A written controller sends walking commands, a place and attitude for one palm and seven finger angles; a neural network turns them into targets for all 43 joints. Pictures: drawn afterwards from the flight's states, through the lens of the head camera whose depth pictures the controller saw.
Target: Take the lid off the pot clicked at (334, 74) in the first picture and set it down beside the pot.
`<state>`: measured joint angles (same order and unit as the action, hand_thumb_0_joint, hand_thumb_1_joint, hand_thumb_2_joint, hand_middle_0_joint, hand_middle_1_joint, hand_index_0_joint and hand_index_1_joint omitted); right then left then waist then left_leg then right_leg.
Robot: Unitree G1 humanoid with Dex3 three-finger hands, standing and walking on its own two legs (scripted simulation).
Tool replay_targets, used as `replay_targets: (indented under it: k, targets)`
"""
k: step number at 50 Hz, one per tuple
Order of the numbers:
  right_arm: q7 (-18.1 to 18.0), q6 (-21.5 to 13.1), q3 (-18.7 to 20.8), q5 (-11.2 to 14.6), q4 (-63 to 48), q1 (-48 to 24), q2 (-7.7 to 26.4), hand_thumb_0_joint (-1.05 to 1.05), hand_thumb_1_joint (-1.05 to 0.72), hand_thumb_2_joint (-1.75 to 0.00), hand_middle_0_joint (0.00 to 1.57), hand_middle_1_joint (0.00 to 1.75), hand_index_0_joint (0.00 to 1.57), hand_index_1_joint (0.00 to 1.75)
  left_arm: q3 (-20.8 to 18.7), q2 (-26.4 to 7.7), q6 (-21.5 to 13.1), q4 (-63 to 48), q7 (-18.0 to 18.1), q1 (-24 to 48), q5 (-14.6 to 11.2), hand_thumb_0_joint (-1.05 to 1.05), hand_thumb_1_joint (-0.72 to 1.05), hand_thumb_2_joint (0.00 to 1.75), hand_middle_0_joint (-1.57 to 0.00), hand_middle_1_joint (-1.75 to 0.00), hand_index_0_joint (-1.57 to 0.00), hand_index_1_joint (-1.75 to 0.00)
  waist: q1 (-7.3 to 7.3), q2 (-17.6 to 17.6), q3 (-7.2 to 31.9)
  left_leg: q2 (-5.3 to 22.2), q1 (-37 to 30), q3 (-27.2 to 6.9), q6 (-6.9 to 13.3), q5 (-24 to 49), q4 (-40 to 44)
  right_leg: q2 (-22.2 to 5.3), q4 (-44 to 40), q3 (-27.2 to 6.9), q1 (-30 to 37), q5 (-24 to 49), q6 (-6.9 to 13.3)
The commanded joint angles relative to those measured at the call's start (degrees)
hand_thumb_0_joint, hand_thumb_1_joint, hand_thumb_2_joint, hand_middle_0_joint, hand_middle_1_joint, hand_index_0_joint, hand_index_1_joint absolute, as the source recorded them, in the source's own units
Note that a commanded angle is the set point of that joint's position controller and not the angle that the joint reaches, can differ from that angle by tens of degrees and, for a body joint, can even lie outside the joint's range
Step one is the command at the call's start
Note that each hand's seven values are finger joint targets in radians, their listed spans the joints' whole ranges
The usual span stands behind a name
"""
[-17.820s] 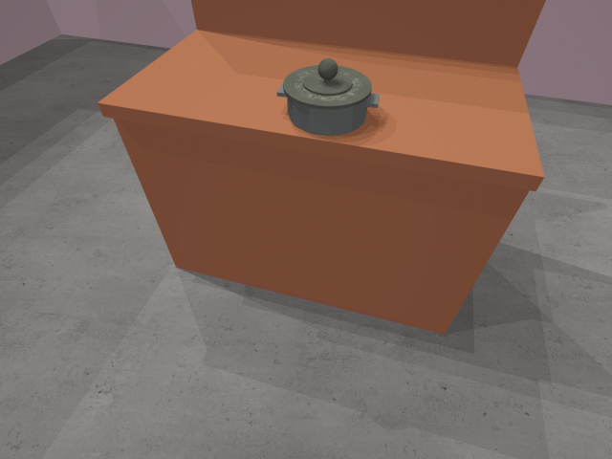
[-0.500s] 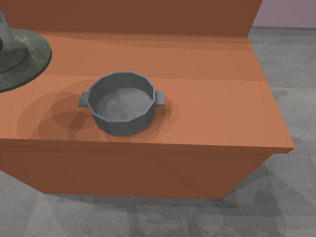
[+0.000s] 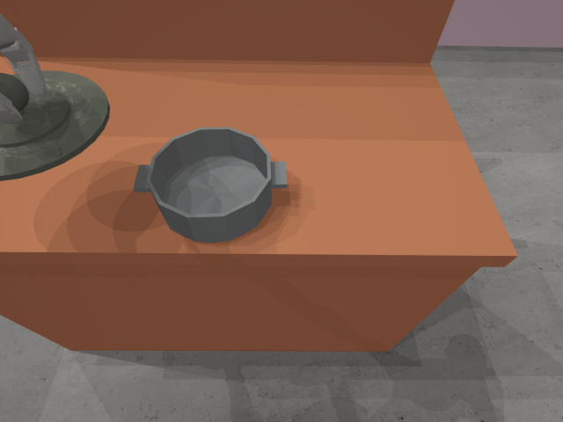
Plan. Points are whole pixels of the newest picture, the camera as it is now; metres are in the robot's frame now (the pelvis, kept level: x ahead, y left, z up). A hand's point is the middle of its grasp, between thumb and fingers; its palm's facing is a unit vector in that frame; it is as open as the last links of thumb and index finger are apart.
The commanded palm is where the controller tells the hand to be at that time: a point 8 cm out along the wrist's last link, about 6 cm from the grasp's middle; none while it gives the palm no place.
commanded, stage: lower the lid onto the table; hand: left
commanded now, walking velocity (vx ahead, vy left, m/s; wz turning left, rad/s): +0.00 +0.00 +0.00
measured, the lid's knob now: (5, 93) +0.48 +0.33 +0.21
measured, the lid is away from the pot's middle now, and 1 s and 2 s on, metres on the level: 0.23 0.23 0.24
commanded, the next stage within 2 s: none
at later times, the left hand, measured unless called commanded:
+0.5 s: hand (14, 115) +0.47 +0.32 +0.19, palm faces -0.38 -0.10 -0.92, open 7.0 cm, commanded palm +0.49 +0.32 +0.26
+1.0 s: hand (30, 135) +0.47 +0.32 +0.15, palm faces -0.43 -0.11 -0.89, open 7.0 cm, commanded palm +0.50 +0.32 +0.22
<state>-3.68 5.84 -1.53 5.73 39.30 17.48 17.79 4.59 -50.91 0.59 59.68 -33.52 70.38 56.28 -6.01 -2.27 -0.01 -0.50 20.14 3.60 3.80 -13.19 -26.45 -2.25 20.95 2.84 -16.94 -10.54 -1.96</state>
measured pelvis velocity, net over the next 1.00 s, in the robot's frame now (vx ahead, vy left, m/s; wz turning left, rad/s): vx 0.01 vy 0.01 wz -0.01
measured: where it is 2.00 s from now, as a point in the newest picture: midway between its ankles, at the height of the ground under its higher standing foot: outside the picture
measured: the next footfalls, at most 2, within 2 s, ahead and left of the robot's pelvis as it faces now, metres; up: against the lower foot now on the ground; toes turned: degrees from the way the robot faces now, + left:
none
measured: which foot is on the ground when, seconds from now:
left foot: down 0.00-1.00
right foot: down 0.00-1.00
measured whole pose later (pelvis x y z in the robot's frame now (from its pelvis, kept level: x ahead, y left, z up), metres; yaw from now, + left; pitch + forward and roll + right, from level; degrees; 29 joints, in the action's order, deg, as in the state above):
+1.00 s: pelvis +0.01 +0.01 +0.00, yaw -1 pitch +10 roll -2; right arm -4.0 6.8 -1.1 5.6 40.2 18.0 17.3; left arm 3.9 -50.6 -5.0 63.4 -30.7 65.1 55.7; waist -7.0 -1.2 1.1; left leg 0.0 24.8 3.8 4.1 -15.5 -30.3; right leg -1.9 23.5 2.4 -21.2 -11.9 -2.3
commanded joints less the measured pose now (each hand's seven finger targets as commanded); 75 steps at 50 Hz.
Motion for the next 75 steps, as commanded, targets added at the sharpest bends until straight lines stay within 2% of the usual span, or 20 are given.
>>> replay_targets:
  k: [1, 5, 8, 10, 13, 16, 19, 35, 38, 42, 44, 46, 49, 51, 54, 64, 66, 69, 71, 75]
  targets:
    - [-1.0, -1.5, 3.5, -0.4, -4.9, 3.2, 10.2, 0.0, -0.9, -0.9, 0.2, 0.3, 0.2, 0.3, -5.4, -20.0, -0.4, -13.7, 4.2, 33.2, 0.9, 0.0, 0.76, 0.76, -0.92, -1.04, -0.95, -1.05, 0.06, -6.0, 26.2, -0.1, -18.3, -4.0, 1.3, 22.2, 0.4, 4.2, -0.5, 0.6, 2.6, 12.9, 3.8]
    - [-1.0, -1.8, 3.9, -0.6, -5.1, 3.4, 9.9, 0.0, -0.9, -0.9, 0.2, 0.3, 0.2, 0.3, -6.2, -19.8, -1.2, -18.1, 4.6, 33.5, 0.5, 0.0, 0.76, 0.76, -0.92, -1.04, -0.95, -1.05, 0.31, -8.8, 29.2, 0.3, -22.0, -4.9, 1.1, 28.4, -0.5, 4.2, -0.1, 0.5, 2.0, 14.5, 3.8]
    - [-1.1, -1.5, 3.6, -0.5, -4.2, 4.2, 10.2, 0.0, -0.9, -0.9, 0.2, 0.3, 0.2, 0.3, -5.5, -18.6, -0.9, -10.4, 4.2, 28.7, 0.1, 0.0, 0.76, 0.76, -0.92, -1.04, -0.95, -1.05, -0.34, -4.2, 24.1, -0.1, -17.5, -3.9, 1.5, 22.9, 0.0, 4.3, -0.5, 0.8, 1.4, 13.4, 3.6]
    - [-0.9, -1.1, 3.7, -0.4, -4.4, 4.0, 10.5, 0.0, -0.9, -0.9, 0.2, 0.3, 0.2, 0.3, -6.0, -20.1, -1.3, -13.5, 4.4, 30.7, -0.1, 0.0, 0.76, 0.76, -0.92, -1.04, -0.95, -1.05, -0.04, -4.7, 26.1, 0.1, -17.9, -4.0, 1.3, 23.9, 0.1, 4.2, -0.1, 0.6, 2.6, 14.3, 3.6]
    - [-1.3, -1.7, 3.9, -0.3, -3.7, 4.4, 10.1, 0.0, -0.9, -0.9, 0.2, 0.3, 0.2, 0.3, -2.4, -15.6, -1.3, -13.8, 4.4, 33.1, 0.0, 0.0, 0.76, 0.76, -0.92, -1.04, -0.95, -1.05, -1.03, -7.6, 24.7, 0.4, -20.2, -4.5, 1.3, 23.2, -0.2, 4.5, -0.7, 1.0, -1.1, 11.8, 3.7]
    - [-1.5, -1.6, 3.5, -0.5, -3.5, 4.8, 10.6, 0.0, -0.9, -0.9, 0.2, 0.3, 0.2, 0.3, -6.2, -20.5, -2.3, -12.1, 4.8, 30.8, 0.1, 0.0, 0.76, 0.76, -0.92, -1.04, -0.95, -1.05, -0.68, -5.8, 25.6, 0.0, -17.6, -3.8, 1.5, 20.9, -0.4, 4.4, -0.2, 0.5, 1.2, 12.7, 3.6]
    - [-1.7, -1.9, 3.8, -0.3, -3.3, 4.7, 10.7, 0.0, -0.9, -0.9, 0.2, 0.3, 0.2, 0.3, -3.8, -17.9, -2.8, -13.8, 4.9, 32.2, -0.9, 0.0, 0.76, 0.76, -0.92, -1.04, -0.95, -1.05, -1.04, -8.7, 26.4, 0.5, -19.8, -4.2, 1.2, 24.2, -0.7, 4.1, -0.2, 0.7, -0.1, 13.5, 3.8]
    - [-0.9, -0.6, 4.1, -0.7, -3.7, 5.3, 10.6, 0.0, -0.9, -0.9, 0.2, 0.3, 0.2, 0.3, -7.0, -20.0, -4.8, -13.2, 5.7, 28.1, -0.8, 0.0, 0.76, 0.76, -0.92, -1.04, -0.95, -1.05, -0.47, -7.2, 28.2, 0.5, -19.4, -5.0, 0.9, 29.8, -2.4, 4.6, 1.5, 0.6, -0.7, 15.6, 3.5]
    - [-0.9, -0.6, 4.4, -0.8, -3.6, 5.5, 10.3, 0.0, -0.9, -0.9, 0.2, 0.3, 0.2, 0.3, -5.8, -18.1, -4.9, -13.9, 6.0, 28.6, -0.7, 0.0, 0.76, 0.76, -0.92, -1.04, -0.95, -1.05, -0.9, -9.2, 28.4, 0.7, -21.3, -5.3, 0.8, 30.1, -2.8, 4.7, 1.2, 0.9, -3.0, 13.9, 3.6]
    - [-1.1, -0.3, 4.2, -0.7, -3.3, 5.9, 10.5, 0.0, -0.9, -0.9, 0.2, 0.3, 0.2, 0.3, -6.7, -19.1, -5.4, -11.5, 6.0, 26.7, -1.3, 0.0, 0.76, 0.76, -0.92, -1.04, -0.95, -1.05, -0.93, -5.9, 27.8, 0.3, -18.4, -4.7, 1.2, 27.6, -2.8, 4.7, 1.6, 0.7, -1.7, 14.9, 3.4]
    - [-1.1, -0.4, 4.3, -0.5, -3.0, 5.6, 10.5, 0.0, -0.9, -0.9, 0.2, 0.3, 0.2, 0.3, -4.5, -16.7, -5.6, -10.9, 6.0, 26.6, -1.6, 0.0, 0.76, 0.76, -0.92, -1.04, -0.95, -1.05, -1.42, -8.2, 26.3, 0.5, -19.1, -4.5, 1.0, 28.9, -3.3, 4.5, 1.6, 0.8, -4.0, 14.7, 3.6]
    - [-1.3, -0.2, 4.0, -0.6, -2.7, 6.2, 10.6, 0.0, -0.9, -0.9, 0.2, 0.3, 0.2, 0.3, -6.6, -19.8, -5.8, -8.7, 6.4, 26.0, -0.8, 0.0, 0.76, 0.76, -0.92, -1.04, -0.95, -1.05, -1.41, -5.1, 26.3, 0.2, -16.5, -4.1, 1.4, 24.5, -3.5, 4.8, 2.0, 0.5, -2.7, 13.8, 3.3]
    - [-1.7, -0.4, 4.1, -0.3, -2.8, 5.9, 10.6, 0.0, -0.9, -0.9, 0.2, 0.3, 0.2, 0.3, -4.1, -17.8, -6.5, -12.1, 6.6, 29.0, -1.2, 0.0, 0.76, 0.76, -0.92, -1.04, -0.95, -1.05, -1.75, -9.1, 27.6, 0.7, -18.6, -4.3, 1.0, 25.8, -3.4, 4.5, 2.2, 0.7, -4.2, 13.6, 3.7]
    - [-1.8, -0.7, 4.1, -0.8, -3.0, 6.4, 10.4, 0.0, -0.9, -0.9, 0.2, 0.3, 0.2, 0.3, -6.7, -20.3, -7.1, -13.4, 7.0, 29.1, -0.6, 0.0, 0.76, 0.76, -0.92, -1.04, -0.95, -1.05, -1.28, -11.0, 29.7, 0.6, -20.3, -4.8, 1.0, 27.4, -4.3, 4.9, 2.4, 0.4, -4.4, 13.0, 3.6]
    - [-2.0, -0.5, 3.8, -0.3, -2.3, 6.9, 10.8, 0.0, -0.9, -0.9, 0.2, 0.3, 0.2, 0.3, -6.0, -19.3, -7.5, -6.3, 6.6, 23.5, -1.6, 0.0, 0.76, 0.76, -0.92, -1.04, -0.95, -1.05, -1.65, -6.3, 25.8, 0.3, -15.4, -4.0, 1.3, 24.1, -4.4, 4.8, 2.9, 0.6, -4.3, 13.5, 3.5]
    - [-2.3, -0.3, 4.0, -0.3, -1.7, 8.2, 10.9, 0.0, -0.9, -0.9, 0.2, 0.3, 0.2, 0.3, -6.3, -20.2, -8.7, -8.3, 7.2, 24.6, -1.3, 0.0, 0.76, 0.76, -0.92, -1.04, -0.95, -1.05, -1.79, -9.8, 28.2, 0.8, -17.1, -4.3, 0.9, 27.7, -6.4, 5.2, 4.5, 0.8, -7.0, 13.3, 3.5]
    - [-2.3, -0.1, 4.1, -0.6, -1.9, 8.5, 11.0, 0.0, -0.9, -0.9, 0.2, 0.3, 0.2, 0.3, -9.1, -23.6, -9.0, -10.8, 7.5, 26.1, -0.9, 0.0, 0.76, 0.76, -0.92, -1.04, -0.95, -1.05, -1.57, -9.6, 31.1, 0.7, -17.5, -4.5, 1.1, 28.2, -6.9, 5.3, 4.7, 0.4, -5.8, 13.9, 3.2]
    - [-2.4, -0.3, 4.2, -0.6, -1.6, 8.8, 10.8, 0.0, -0.9, -0.9, 0.2, 0.3, 0.2, 0.3, -8.4, -21.6, -9.7, -9.3, 7.7, 23.2, -1.1, 0.0, 0.76, 0.76, -0.92, -1.04, -0.95, -1.05, -1.59, -11.8, 29.5, 1.1, -19.6, -5.1, 0.4, 34.1, -7.7, 5.6, 5.2, 1.0, -9.1, 14.3, 3.5]
    - [-2.1, 0.3, 4.2, -0.7, -1.7, 8.8, 11.0, 0.0, -0.9, -0.9, 0.2, 0.3, 0.2, 0.3, -9.6, -22.9, -9.5, -7.6, 7.6, 22.2, -1.0, 0.0, 0.76, 0.76, -0.92, -1.04, -0.95, -1.05, -1.54, -9.0, 28.9, 0.8, -16.7, -4.8, 0.7, 30.1, -7.7, 5.6, 5.3, 0.8, -8.3, 13.3, 3.2]
    - [-1.8, 0.7, 4.3, -0.6, -1.6, 9.1, 11.0, 0.0, -0.9, -0.9, 0.2, 0.3, 0.2, 0.3, -8.0, -21.3, -9.6, -9.1, 8.0, 23.3, -0.6, 0.0, 0.76, 0.76, -0.92, -1.04, -0.95, -1.05, -1.61, -10.7, 29.4, 1.2, -18.1, -5.2, 0.2, 31.2, -8.1, 5.9, 5.7, 0.9, -10.4, 12.2, 3.4]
